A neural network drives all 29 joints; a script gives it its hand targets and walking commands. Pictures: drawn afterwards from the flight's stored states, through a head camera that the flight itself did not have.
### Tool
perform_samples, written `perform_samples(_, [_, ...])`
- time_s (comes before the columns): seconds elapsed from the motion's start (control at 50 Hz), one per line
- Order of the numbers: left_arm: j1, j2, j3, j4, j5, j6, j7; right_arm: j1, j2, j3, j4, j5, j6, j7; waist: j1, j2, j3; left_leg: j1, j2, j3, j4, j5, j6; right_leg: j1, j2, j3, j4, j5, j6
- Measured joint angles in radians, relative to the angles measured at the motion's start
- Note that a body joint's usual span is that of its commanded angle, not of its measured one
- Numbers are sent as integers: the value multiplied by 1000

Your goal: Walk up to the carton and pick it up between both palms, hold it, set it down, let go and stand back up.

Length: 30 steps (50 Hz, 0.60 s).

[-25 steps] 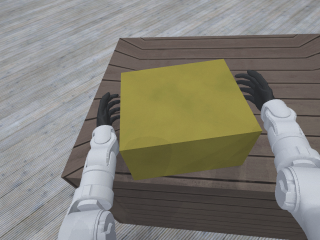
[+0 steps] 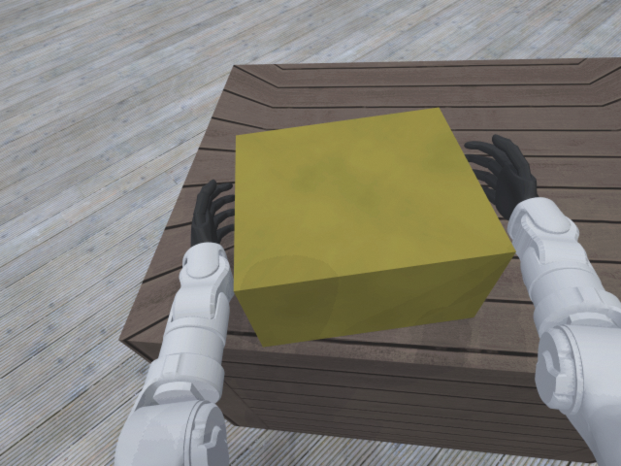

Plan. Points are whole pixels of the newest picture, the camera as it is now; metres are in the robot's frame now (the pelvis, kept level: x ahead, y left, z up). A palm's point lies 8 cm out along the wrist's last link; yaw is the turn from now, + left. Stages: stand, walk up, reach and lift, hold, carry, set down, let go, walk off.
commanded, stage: set down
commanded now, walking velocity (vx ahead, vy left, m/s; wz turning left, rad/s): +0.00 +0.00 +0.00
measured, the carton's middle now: (352, 224) +0.43 +0.01 +0.02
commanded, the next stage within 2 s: none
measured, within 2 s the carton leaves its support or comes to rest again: neither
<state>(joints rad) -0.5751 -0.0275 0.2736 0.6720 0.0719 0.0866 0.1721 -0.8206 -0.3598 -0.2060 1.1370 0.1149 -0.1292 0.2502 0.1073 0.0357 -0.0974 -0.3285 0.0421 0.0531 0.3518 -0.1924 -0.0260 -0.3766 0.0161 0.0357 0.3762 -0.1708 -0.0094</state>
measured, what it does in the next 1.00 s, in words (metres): stands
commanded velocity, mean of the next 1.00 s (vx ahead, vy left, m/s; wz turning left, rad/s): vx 0.00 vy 0.00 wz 0.00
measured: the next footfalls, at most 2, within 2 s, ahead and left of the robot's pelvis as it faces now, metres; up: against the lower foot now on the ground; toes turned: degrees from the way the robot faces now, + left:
none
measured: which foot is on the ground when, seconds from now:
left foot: down 0.00-1.00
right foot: down 0.00-1.00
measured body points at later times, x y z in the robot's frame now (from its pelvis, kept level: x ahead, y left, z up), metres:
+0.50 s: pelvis +0.01 -0.01 +0.00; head +0.11 -0.03 +0.44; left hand +0.39 +0.21 +0.02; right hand +0.49 -0.23 +0.05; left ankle -0.02 +0.13 -0.74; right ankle +0.00 -0.11 -0.74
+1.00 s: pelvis -0.03 -0.01 -0.01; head +0.06 -0.04 +0.43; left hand +0.31 +0.22 +0.02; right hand +0.40 -0.28 +0.02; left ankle -0.02 +0.13 -0.74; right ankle +0.00 -0.11 -0.74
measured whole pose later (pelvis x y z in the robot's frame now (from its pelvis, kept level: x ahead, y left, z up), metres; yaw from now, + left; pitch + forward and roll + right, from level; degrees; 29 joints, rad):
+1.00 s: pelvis -0.03 -0.01 -0.01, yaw +0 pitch +17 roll +0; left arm -0.38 -0.02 0.25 0.47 -0.09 0.07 0.21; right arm -0.62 -0.60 0.01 1.05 0.44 -0.23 0.25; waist 0.14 0.05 -0.12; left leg -0.52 0.06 0.05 0.38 -0.15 -0.03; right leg -0.56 0.03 0.04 0.38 -0.11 -0.02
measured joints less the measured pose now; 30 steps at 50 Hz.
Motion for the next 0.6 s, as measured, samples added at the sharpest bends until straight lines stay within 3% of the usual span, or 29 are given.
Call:
perform_samples(0.2, [-13, 0, -5, 28, -84, 2, 39, -6, -55, 137, 3, 157, 1, -27, 10, 0, 0, -51, 1, 0, 0, 0, -1, -51, 1, 0, 0, 0, 0])
perform_samples(0.42, [-15, 1, -9, 28, -133, 2, 41, -20, -120, 185, 3, 208, -21, -42, 34, 0, 0, -109, 11, 0, 12, 0, -6, -105, 11, 0, 0, 3, -5])
perform_samples(0.6, [-15, 8, -9, 12, -163, -2, 41, -24, -167, 214, 3, 245, -45, -42, 36, 9, -1, -163, 19, 0, 28, 4, -6, -153, 18, 0, 0, 17, -7])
